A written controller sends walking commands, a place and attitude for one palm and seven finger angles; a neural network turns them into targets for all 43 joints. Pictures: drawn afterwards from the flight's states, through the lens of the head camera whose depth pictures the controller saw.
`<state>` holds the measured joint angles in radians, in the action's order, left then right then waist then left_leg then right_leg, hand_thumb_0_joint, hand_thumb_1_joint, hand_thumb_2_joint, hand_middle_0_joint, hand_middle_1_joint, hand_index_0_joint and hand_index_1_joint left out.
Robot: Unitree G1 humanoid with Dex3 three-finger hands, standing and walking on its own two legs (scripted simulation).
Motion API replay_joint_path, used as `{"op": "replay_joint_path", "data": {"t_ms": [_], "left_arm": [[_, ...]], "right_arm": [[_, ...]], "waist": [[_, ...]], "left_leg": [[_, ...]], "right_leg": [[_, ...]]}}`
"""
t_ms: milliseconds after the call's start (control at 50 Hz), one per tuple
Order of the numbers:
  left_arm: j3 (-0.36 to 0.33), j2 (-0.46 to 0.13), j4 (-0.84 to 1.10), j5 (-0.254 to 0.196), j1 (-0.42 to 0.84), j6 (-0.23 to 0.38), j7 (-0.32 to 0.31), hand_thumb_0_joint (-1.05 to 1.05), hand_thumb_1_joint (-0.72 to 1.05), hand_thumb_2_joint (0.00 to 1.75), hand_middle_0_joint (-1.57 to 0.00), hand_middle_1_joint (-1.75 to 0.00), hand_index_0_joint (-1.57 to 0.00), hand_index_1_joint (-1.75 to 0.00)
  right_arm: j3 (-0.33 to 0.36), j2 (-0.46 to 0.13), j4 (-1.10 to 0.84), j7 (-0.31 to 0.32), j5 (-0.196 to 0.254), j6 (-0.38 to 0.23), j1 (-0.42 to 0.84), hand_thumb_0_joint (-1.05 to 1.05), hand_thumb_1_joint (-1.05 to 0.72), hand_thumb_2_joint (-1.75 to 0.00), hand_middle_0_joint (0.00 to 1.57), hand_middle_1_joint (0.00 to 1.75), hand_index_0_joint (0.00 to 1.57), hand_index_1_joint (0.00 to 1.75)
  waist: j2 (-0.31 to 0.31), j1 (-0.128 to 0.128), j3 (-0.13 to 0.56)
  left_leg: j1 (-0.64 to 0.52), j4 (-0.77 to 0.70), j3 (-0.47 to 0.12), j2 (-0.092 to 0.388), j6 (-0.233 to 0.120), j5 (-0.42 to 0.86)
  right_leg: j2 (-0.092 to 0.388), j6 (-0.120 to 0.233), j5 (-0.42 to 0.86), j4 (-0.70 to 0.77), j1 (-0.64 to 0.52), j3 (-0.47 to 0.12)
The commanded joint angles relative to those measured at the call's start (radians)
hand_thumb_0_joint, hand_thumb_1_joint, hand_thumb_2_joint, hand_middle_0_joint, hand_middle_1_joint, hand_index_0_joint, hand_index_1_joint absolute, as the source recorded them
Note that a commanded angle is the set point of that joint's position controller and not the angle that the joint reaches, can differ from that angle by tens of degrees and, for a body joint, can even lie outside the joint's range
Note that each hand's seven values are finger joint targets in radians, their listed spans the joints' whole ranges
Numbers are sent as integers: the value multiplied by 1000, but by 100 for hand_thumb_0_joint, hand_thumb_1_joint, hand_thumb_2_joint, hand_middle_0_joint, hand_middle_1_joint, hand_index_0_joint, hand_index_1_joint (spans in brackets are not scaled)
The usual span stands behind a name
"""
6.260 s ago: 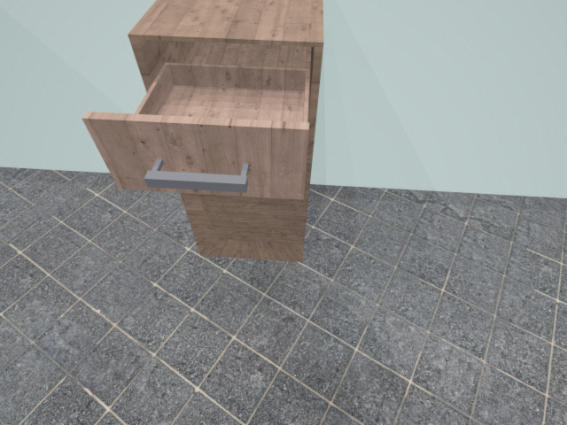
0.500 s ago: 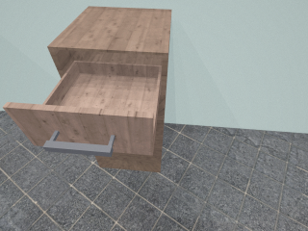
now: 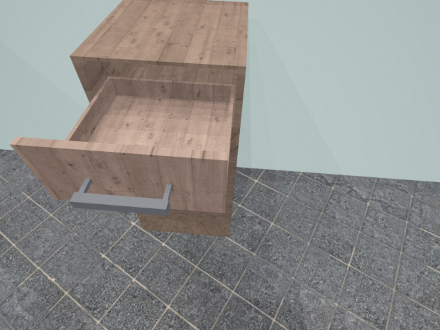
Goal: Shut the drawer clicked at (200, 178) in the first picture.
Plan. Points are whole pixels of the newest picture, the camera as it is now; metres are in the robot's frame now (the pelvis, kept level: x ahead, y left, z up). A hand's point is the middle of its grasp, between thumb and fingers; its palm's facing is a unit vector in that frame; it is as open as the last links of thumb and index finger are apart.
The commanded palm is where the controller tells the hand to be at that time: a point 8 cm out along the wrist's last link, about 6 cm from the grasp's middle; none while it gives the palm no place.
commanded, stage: shuffle to correct the standing spot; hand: left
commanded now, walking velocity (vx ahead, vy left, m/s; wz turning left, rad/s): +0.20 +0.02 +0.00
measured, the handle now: (124, 194) +0.34 +0.21 +0.05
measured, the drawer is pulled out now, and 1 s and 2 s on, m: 0.30 0.30 0.30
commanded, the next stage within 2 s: come to a stop and stand still in 0.02 s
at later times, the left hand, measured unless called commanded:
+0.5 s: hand out of the picture +0.06 +0.18 -0.17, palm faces +0.04 -0.97 -0.23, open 7.3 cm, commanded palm none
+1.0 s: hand out of the picture +0.02 +0.19 -0.17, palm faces -0.02 -0.97 -0.23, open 7.4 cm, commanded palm none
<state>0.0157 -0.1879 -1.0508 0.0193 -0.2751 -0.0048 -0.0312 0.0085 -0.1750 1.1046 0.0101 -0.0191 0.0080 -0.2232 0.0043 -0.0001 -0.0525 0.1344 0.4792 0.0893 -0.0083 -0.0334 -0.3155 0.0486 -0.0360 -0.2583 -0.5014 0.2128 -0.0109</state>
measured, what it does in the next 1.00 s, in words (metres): stands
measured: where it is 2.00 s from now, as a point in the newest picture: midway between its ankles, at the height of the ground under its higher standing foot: outside the picture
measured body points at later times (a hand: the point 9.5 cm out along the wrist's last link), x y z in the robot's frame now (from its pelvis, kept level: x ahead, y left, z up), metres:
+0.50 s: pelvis +0.04 +0.00 +0.00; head +0.07 +0.00 +0.45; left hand +0.06 +0.23 -0.16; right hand +0.05 -0.22 -0.16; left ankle -0.03 +0.09 -0.74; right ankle +0.01 -0.14 -0.73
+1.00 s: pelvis -0.01 +0.01 +0.00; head +0.00 +0.00 +0.45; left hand +0.02 +0.24 -0.15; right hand +0.04 -0.23 -0.15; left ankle -0.01 +0.10 -0.74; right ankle +0.01 -0.14 -0.74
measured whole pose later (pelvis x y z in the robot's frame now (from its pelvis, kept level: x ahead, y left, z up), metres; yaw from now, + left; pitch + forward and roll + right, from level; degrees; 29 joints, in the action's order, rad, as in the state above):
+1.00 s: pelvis -0.01 +0.01 +0.00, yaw -1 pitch -2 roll +0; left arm 0.02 -0.18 -1.01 0.02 -0.28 -0.01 -0.02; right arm 0.00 -0.19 0.98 0.01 -0.02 0.00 -0.25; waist -0.02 0.00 -0.03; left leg 0.19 0.49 0.08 -0.02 -0.04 -0.28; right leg 0.06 -0.03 -0.25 -0.51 0.24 -0.01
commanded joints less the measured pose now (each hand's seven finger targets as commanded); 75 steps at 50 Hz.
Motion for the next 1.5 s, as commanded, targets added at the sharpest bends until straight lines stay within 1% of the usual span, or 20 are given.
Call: {"op": "replay_joint_path", "data": {"t_ms": [0, 100, 180, 220, 260, 340, 440, 480, 540, 560, 580, 600, 620, 660, 680, 720, 800, 880, 1160, 1480], "left_arm": [[-35, -103, 54, 8, -41, 8, 0, 0, 90, 90, -20, -30, -20, -30], [-43, -82, 39, 4, -102, 24, 6, 0, 90, 90, -20, -30, -20, -30], [-50, -98, 11, -5, -145, 32, -10, 0, 90, 90, -20, -30, -20, -30], [-44, -85, 9, -9, -135, 32, -19, 0, 90, 90, -20, -30, -20, -30], [-43, -73, 11, -15, -133, 31, -30, 0, 90, 90, -20, -30, -20, -30], [-57, -82, 30, -14, -115, 20, -40, 0, 90, 90, -20, -30, -20, -30], [-65, -53, 66, -7, -51, 6, -31, 0, 90, 90, -20, -30, -20, -30], [-67, -45, 73, -5, -53, 4, -27, 0, 90, 90, -20, -30, -20, -30], [-68, -74, 71, -4, -65, 12, -27, 0, 90, 90, -20, -30, -20, -30], [-74, -146, 30, -1, -136, 26, -54, 0, 90, 90, -20, -30, -20, -30], [-73, -145, 79, 0, -130, 37, -50, 0, 90, 90, -20, -30, -20, -30], [-62, -131, 89, 6, -95, 45, -46, 0, 90, 90, -20, -30, -20, -30], [-61, -141, 107, 7, -32, 45, -41, 0, 90, 90, -20, -30, -20, -30], [-50, -135, 139, -11, 7, 30, -32, 0, 90, 90, -20, -30, -20, -30], [-44, -112, 141, -16, 8, 22, -27, 0, 90, 90, -20, -30, -20, -30], [-36, -99, 129, -5, 4, 3, -24, 0, 90, 90, -20, -30, -20, -30], [-23, -105, 108, -1, 8, 5, -6, 0, 90, 90, -20, -30, -20, -30], [-24, -109, 111, -1, -4, 6, 0, 0, 90, 90, -20, -30, -20, -30], [-19, -103, 33, -8, -59, 28, -1, 0, 90, 90, -20, -30, -20, -30], [-23, -86, -18, -8, -53, 32, -8, 0, 90, 90, -20, -30, -20, -30]], "right_arm": [[31, -142, -43, 1, 0, -3, -43, 0, -90, -90, 20, 30, 20, 30], [28, -121, -39, 4, 4, -19, -86, 0, -90, -90, 20, 30, 20, 30], [10, -74, -27, 16, 8, -34, -120, 0, -90, -90, 20, 30, 20, 30], [12, -78, -8, 26, 11, -37, -146, 0, -90, -90, 20, 30, 20, 30], [16, -91, 7, 37, 15, -36, -168, 0, -90, -90, 20, 30, 20, 30], [38, -103, -15, 47, 15, -20, -166, 0, -90, -90, 20, 30, 20, 30], [53, -94, -50, 42, 8, -11, -112, 0, -90, -90, 20, 30, 20, 30], [52, -89, -64, 41, 4, -9, -91, 0, -90, -90, 20, 30, 20, 30], [53, -83, -67, 39, 7, -10, -90, 0, -90, -90, 20, 30, 20, 30], [60, -135, -150, 25, 32, -26, 5, 0, -90, -90, 20, 30, 20, 30], [53, -77, -201, 9, 20, -24, -21, 0, -90, -90, 20, 30, 20, 30], [42, -58, -210, 11, 22, -20, -1, 0, -90, -90, 20, 30, 20, 30], [38, -45, -195, 6, 21, -20, -27, 0, -90, -90, 20, 30, 20, 30], [36, -84, -166, 3, 9, -30, -75, 0, -90, -90, 20, 30, 20, 30], [36, -110, -173, 8, 1, -32, -67, 0, -90, -90, 20, 30, 20, 30], [27, -116, -190, 10, 2, -23, -5, 0, -90, -90, 20, 30, 20, 30], [20, -127, -199, 4, 4, -15, -13, 0, -90, -90, 20, 30, 20, 30], [20, -142, -181, -1, 1, -17, -38, 0, -90, -90, 20, 30, 20, 30], [-4, -107, -72, 7, 11, -39, -100, 0, -90, -90, 20, 30, 20, 30], [-9, -66, 4, 18, 10, -36, -110, 0, -90, -90, 20, 30, 20, 30]], "waist": [[-53, 0, -110], [-9, -12, -97], [111, -6, -7], [53, 6, 24], [-26, 8, 55], [-40, 10, 71], [-63, 10, 16], [-43, 3, 5], [-33, 4, 69], [194, -33, 134], [351, -25, 149], [268, -14, 167], [138, 15, 185], [-128, 32, 166], [-216, 16, 139], [-268, -10, 4], [-10, 5, -112], [-20, 6, -86], [21, 0, 17], [-3, -2, -11]], "left_leg": [[130, -212, -161, 126, -24, -287], [126, -141, -144, 117, -39, -180], [94, 3, -50, 60, -1, 177], [11, -16, -66, 88, 9, 439], [-58, 12, -70, 112, 14, 728], [-92, 40, -73, 137, 12, 856], [-71, -19, -104, 177, -27, 735], [-39, -28, -114, 175, -31, 643], [-24, 10, -85, 127, 3, 564], [54, 245, -49, 135, 32, 537], [206, 252, -68, 45, 20, -12], [217, 205, -77, 36, 20, -148], [180, 89, -42, 32, 26, -95], [10, -20, -97, 76, 10, 287], [20, -23, -157, 148, -17, 452], [116, -83, -181, 171, -44, 373], [179, -135, -166, 105, -16, -52], [174, -191, -178, 106, -17, -164], [61, -126, -120, 95, -7, 137], [40, -105, -97, 98, 9, 218]], "right_leg": [[13, 54, -211, 65, 90, -6], [30, 81, -112, 39, 54, -33], [103, 105, 314, 27, -66, -105], [83, 88, 565, -46, -64, -46], [75, 66, 630, -66, -58, -20], [70, 66, 602, -105, -23, -15], [32, 47, 262, -99, 56, 0], [30, 49, 248, -79, 50, -11], [78, 74, 518, -55, -30, -54], [115, 40, 845, 27, -92, -43], [178, 100, 968, -4, -215, -135], [204, 134, 989, -21, -234, -146], [193, 151, 927, -56, -238, -106], [93, 98, 465, -105, -66, -46], [35, 69, 230, -86, -24, 0], [-4, 51, -44, -31, -1, 24], [19, 69, -81, 83, 71, -45], [17, 61, -122, 87, 71, -40], [58, 63, 103, 87, -3, -53], [62, 71, 230, 85, -26, -46]]}}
